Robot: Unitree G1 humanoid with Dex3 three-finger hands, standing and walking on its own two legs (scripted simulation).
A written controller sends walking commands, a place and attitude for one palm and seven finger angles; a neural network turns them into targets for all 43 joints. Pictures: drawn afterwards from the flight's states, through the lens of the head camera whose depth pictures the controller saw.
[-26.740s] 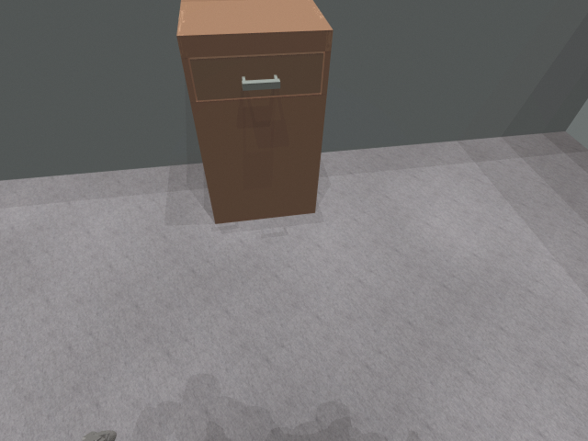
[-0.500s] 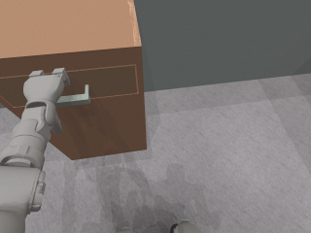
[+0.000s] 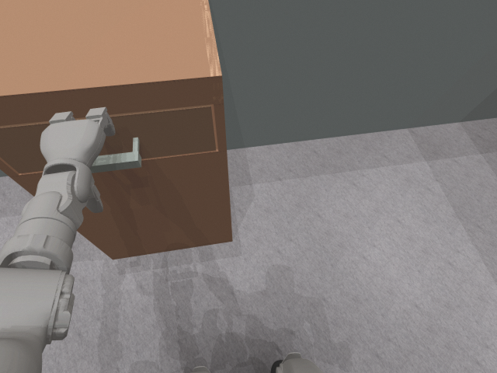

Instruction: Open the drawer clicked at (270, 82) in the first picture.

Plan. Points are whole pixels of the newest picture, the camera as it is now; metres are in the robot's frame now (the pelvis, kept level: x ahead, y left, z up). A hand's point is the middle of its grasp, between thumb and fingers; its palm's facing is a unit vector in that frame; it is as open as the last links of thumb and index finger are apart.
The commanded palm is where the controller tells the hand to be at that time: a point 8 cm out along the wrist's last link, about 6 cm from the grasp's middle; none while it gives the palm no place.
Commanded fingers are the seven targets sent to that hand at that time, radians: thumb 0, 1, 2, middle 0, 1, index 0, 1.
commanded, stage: lower the fingers behind the handle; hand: left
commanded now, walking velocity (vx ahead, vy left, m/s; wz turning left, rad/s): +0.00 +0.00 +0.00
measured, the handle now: (108, 154) +0.53 +0.27 -0.04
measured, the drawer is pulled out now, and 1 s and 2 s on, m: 0.00 0.00 0.00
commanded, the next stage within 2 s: lift the fingers back up to retry in 1.70 s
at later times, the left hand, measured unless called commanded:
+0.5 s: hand (100, 170) +0.47 +0.26 -0.01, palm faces -0.08 -0.01 -1.00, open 13.9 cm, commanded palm +0.46 +0.26 +0.04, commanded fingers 0.00 -0.50 0.30 -0.30 -1.20 -0.30 -1.20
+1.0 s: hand (97, 176) +0.47 +0.27 -0.03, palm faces -0.06 +0.00 -1.00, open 13.9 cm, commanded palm +0.46 +0.26 +0.01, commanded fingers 0.00 -0.50 0.30 -0.30 -1.20 -0.30 -1.20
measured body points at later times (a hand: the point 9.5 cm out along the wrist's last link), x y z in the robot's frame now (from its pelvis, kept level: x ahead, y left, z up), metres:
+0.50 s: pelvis -0.01 +0.00 -0.01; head +0.12 +0.01 +0.42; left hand +0.47 +0.26 +0.04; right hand +0.00 -0.28 -0.14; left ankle -0.04 +0.09 -0.70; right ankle +0.01 -0.12 -0.70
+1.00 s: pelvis -0.01 +0.00 -0.03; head +0.12 +0.02 +0.40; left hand +0.47 +0.27 +0.02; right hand +0.00 -0.27 -0.15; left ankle -0.04 +0.09 -0.70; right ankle +0.01 -0.12 -0.70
